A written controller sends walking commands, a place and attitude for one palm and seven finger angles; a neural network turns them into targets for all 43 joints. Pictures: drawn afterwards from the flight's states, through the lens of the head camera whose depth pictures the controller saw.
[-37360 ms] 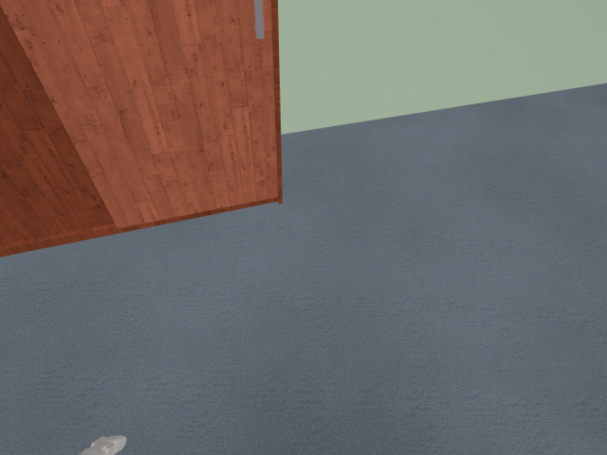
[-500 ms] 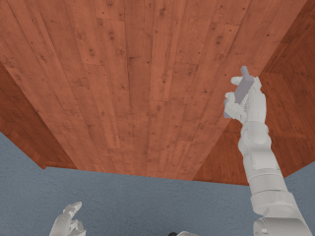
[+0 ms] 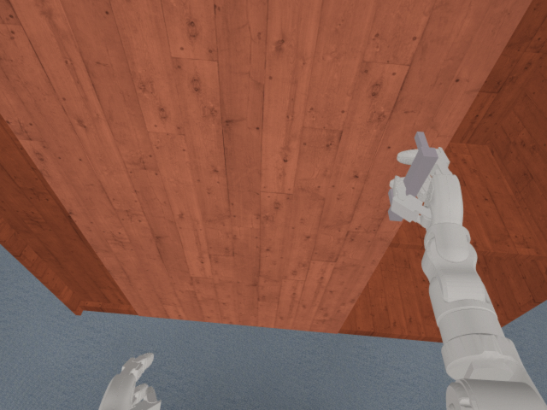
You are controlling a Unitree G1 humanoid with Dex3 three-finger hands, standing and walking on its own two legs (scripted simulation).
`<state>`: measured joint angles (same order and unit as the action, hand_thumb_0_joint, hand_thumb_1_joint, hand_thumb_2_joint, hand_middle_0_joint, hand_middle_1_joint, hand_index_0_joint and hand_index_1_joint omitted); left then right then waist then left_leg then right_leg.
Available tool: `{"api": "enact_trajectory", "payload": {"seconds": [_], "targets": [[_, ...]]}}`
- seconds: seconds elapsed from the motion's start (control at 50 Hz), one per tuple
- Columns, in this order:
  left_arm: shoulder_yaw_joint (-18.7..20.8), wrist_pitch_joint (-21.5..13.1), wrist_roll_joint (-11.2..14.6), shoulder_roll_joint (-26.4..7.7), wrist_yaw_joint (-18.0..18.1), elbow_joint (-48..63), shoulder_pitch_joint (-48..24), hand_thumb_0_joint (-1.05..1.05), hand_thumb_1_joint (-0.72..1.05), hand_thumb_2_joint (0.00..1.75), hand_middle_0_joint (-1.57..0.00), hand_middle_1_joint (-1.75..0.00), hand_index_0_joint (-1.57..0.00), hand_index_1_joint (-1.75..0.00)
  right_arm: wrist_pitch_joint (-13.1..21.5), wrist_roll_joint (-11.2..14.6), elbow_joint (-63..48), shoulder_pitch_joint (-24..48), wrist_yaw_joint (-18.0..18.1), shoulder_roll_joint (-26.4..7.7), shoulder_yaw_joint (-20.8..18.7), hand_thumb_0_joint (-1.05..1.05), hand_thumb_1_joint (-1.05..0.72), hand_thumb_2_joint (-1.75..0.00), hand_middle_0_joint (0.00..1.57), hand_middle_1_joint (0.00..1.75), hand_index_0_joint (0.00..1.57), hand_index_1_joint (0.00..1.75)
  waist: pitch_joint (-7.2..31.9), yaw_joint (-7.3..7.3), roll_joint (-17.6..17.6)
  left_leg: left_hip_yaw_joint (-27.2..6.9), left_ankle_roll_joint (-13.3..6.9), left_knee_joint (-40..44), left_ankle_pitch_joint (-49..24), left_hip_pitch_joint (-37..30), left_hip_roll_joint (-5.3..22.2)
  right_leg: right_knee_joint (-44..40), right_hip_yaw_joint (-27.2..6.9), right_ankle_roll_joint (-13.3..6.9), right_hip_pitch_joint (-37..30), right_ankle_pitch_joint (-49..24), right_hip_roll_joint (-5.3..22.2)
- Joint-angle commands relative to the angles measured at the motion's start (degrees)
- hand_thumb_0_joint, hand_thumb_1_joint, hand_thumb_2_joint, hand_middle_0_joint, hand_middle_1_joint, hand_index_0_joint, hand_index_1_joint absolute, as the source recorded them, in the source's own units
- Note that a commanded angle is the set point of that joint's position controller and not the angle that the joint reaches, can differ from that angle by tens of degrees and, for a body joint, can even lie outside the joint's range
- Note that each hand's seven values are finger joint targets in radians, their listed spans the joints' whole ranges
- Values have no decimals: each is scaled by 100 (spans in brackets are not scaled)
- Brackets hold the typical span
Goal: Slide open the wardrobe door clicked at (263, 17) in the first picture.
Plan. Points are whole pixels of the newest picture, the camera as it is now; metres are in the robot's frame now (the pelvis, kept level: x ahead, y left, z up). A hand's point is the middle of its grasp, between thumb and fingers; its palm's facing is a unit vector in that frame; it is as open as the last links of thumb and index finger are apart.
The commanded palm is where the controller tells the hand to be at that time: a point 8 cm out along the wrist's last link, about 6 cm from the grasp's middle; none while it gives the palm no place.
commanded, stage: loosen the grip on the handle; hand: right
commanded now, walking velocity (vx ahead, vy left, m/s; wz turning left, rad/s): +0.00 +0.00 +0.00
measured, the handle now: (407, 178) +0.45 -0.20 +0.10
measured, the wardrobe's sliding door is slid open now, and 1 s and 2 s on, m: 0.46 0.46 0.46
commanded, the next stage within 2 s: slip the hand off the handle in 0.54 s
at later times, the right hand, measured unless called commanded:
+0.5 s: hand (396, 199) +0.41 -0.17 +0.09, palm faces +0.20 +0.97 -0.17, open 13.6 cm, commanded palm +0.39 -0.21 +0.09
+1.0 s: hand (402, 198) +0.41 -0.19 +0.09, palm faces +0.14 +0.98 -0.14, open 13.6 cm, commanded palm +0.39 -0.26 +0.09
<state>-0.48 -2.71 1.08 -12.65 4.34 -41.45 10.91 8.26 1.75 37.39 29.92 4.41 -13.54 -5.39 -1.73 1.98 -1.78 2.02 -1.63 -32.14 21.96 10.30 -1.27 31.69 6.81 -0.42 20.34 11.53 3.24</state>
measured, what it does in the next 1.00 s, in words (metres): shifts its weight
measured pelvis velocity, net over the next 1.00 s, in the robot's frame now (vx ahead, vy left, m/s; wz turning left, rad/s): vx -0.05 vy -0.02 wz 0.00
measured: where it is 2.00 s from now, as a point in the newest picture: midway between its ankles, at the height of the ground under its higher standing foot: outside the picture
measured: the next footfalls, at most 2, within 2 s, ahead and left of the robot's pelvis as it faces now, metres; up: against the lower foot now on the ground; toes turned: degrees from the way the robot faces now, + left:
none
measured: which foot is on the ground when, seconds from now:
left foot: down 0.00-1.00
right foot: down 0.00-1.00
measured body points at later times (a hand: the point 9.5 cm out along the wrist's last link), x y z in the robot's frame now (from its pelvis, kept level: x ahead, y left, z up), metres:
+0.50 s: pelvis -0.05 +0.00 -0.02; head -0.01 -0.01 +0.43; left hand -0.01 +0.27 -0.14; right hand +0.39 -0.23 +0.10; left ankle -0.06 +0.10 -0.73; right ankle +0.06 -0.12 -0.73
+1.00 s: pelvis -0.05 -0.02 -0.03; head -0.02 -0.04 +0.42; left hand +0.03 +0.24 -0.13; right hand +0.40 -0.24 +0.10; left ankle -0.06 +0.10 -0.73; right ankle +0.06 -0.12 -0.73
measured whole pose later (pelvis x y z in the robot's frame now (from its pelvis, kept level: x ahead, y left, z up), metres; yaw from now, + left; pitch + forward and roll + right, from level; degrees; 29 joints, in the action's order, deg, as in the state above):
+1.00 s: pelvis -0.05 -0.02 -0.03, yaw +0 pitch +8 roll +2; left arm -1.4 -2.6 -0.1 -14.5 1.8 -37.1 19.0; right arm 16.9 -2.5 59.3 45.4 3.7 -18.1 -13.6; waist 4.9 -5.6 -0.6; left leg 1.9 -0.5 -46.1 23.8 30.4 -2.2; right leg 44.6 2.2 -2.5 40.8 12.1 1.9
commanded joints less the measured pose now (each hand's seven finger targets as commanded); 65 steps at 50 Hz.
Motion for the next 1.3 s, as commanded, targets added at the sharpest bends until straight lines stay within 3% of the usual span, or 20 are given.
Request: {"api": "enact_trajectory", "payload": {"seconds": [0.0, 0.02, 0.04, 0.06, 0.1, 0.14, 0.18, 0.24, 0.32, 0.34, 0.38, 0.44, 0.48, 0.6, 0.72, 0.76, 0.86, 1.0, 1.14, 1.28], "targets": [[533, -657, 52, -1086, -185, 505, 523, 0, 90, 90, -20, -30, -20, -30, 16, 6, -444, 2908, -380, -1315, -1334, 0, -54, -73, 45, 140, 45, 140, 3302, -261, -370, -36, 178, -496, -3454, 1362, 12, 163, -605, -173, -2764, -3961, -243], [494, -620, -66, -954, -230, 612, 441, 0, 90, 90, -20, -30, -20, -30, 174, 120, -729, 2337, -323, -1482, -1612, 0, -42, -67, 45, 140, 45, 140, 3417, -9, -1220, -92, 64, -272, -2491, 1217, 104, 304, -662, -43, -2938, -4009, -126], [466, -602, -136, -921, -303, 721, 406, 0, 90, 90, -20, -30, -20, -30, 373, 104, -1173, 2449, -262, -1109, -1140, 0, -30, -61, 45, 140, 45, 140, 3181, -192, -464, -56, 66, -23, -2210, 1308, 41, 284, -660, -21, -2623, -3217, -92], [475, -586, -95, -879, -342, 726, 434, 0, 90, 90, -20, -30, -20, -30, 510, 29, -864, 2359, -181, -692, -771, 0, -17, -55, 45, 140, 45, 140, 2553, -383, 370, -11, 105, 42, -2348, 1439, 5, 337, -563, -93, -1955, -2423, -114], [458, -518, -66, -935, -436, 705, 548, 0, 90, 90, -20, -30, -20, -30, 706, -184, -607, 2744, -10, -594, -458, 0, 7, -43, 45, 140, 45, 140, 2059, -576, 390, -19, 139, -27, -2285, 1837, 18, 438, -535, -159, -1415, -1667, -167], [469, -419, -56, -1021, -442, 743, 636, 0, 90, 90, -20, -30, -20, -30, 665, -312, -317, 2825, 95, -899, -571, 0, 31, -32, 45, 140, 45, 140, 2299, -571, 463, -82, 151, -123, -2342, 1733, 37, 522, -540, -169, -1144, -1483, -228], [429, -359, 24, -974, -380, 741, 564, 0, 90, 90, -20, -30, -20, -30, 622, -284, -93, 3536, 153, -851, -355, 0, 55, -20, 42, 137, 42, 137, 1959, -729, 389, -129, 181, 49, -1329, 2091, 37, 403, -564, -152, -859, -495, -223], [378, -383, 45, -983, -351, 688, 607, 0, 90, 90, -20, -30, -20, -30, 694, -360, 297, 4064, 275, -979, -276, 0, 55, -20, 38, 132, 38, 132, 1880, -752, 10, -193, 128, 147, -325, 2374, 40, 308, -621, -154, -667, 428, -263], [382, -476, 1, -1030, -335, 604, 716, 0, 90, 90, -20, -30, -20, -30, 965, -224, 637, 4279, 357, -1101, -470, 0, 55, -20, 33, 125, 33, 125, 1941, -756, 170, -209, 107, 125, 203, 2489, 10, 325, -675, -148, -460, 885, -270], [358, -450, -25, -1114, -318, 512, 847, 0, 90, 90, -20, -30, -20, -30, 999, -267, 1176, 4169, 373, -1630, -815, 0, 55, -20, 32, 123, 32, 123, 1765, -777, 384, -243, 119, 125, 315, 2491, 10, 377, -671, -161, -162, 940, -268], [325, -466, -49, -1081, -354, 590, 876, 0, 90, 90, -20, -30, -20, -30, 1119, -264, 1109, 4384, 311, -1420, -594, 0, 55, -20, 29, 120, 29, 120, 1800, -811, 412, -270, 139, 77, 474, 2552, 4, 428, -652, -179, 9, 1031, -307], [395, -489, -77, -1097, -367, 590, 1009, 0, 90, 90, -20, -30, -20, -30, 1334, -212, 837, 4542, 304, -1451, -676, 0, 55, -20, 25, 115, 25, 115, 2304, -818, 197, -251, 114, -62, 289, 2550, -52, 516, -735, -181, -249, 937, -271], [388, -483, -67, -1071, -364, 549, 1066, 0, 90, 90, -20, -30, -20, -30, 1293, -191, 1005, 4437, 302, -1302, -558, 0, 55, -20, 25, 115, 25, 115, 2058, -867, 178, -246, 125, -33, 403, 2708, -68, 544, -727, -176, -163, 1060, -258], [362, -451, -73, -1123, -327, 477, 1243, 0, 90, 90, -20, -30, -20, -30, 1057, -199, 1319, 4436, 366, -1584, -751, 0, 55, -20, 25, 115, 25, 115, 1762, -919, 410, -269, 165, 18, 480, 2790, -57, 571, -720, -215, 135, 1105, -258], [330, -316, -111, -1140, -302, 635, 1306, 0, 90, 90, -20, -30, -20, -30, 1030, -244, 1468, 3967, 285, -2054, -1233, 0, 55, -20, 25, 115, 25, 115, 1869, -748, 405, -194, 136, -153, 168, 2712, -71, 655, -801, -236, 181, 935, -233], [294, -272, -81, -1126, -287, 697, 1253, 0, 90, 90, -20, -30, -20, -30, 978, -238, 1480, 4110, 260, -2041, -1149, 0, 55, -20, 25, 115, 25, 115, 1721, -823, 367, -203, 158, -139, 328, 2822, -62, 630, -799, -228, 259, 1123, -220], [272, -193, -86, -1110, -236, 875, 1207, 0, 90, 90, -20, -30, -20, -30, 934, -224, 1352, 3928, 289, -2311, -1447, 0, 55, -20, 25, 115, 25, 115, 1931, -657, 281, -152, 129, -261, 202, 2704, -77, 624, -861, -212, 190, 1065, -189], [206, -83, -65, -1130, -152, 1026, 1068, 0, 90, 90, -20, -30, -20, -30, 828, -287, 1258, 4045, 332, -2582, -1485, 0, 55, -20, 25, 115, 25, 115, 1795, -711, 298, -167, 157, -274, 454, 2759, -49, 601, -876, -218, 395, 1448, -166], [166, 39, -36, -1111, -21, 1105, 1003, 0, 90, 90, -20, -30, -20, -30, 729, -208, 1119, 3762, 281, -2964, -1693, 0, 55, -20, 25, 115, 25, 115, 1906, -551, 232, -199, 139, -262, 355, 2484, -41, 646, -812, -214, 478, 1223, -153], [146, 89, -10, -1099, 63, 1139, 949, 0, 90, 90, -20, -30, -20, -30, 656, -46, 1012, 3338, 227, -2965, -1737, 0, 55, -20, 25, 115, 25, 115, 1804, -474, 364, -245, 164, -154, 396, 2315, -35, 632, -712, -215, 600, 1147, -165]]}}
